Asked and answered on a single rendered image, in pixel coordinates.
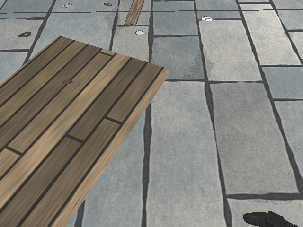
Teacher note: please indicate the robot right hand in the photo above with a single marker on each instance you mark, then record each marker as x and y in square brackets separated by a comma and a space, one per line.
[269, 219]

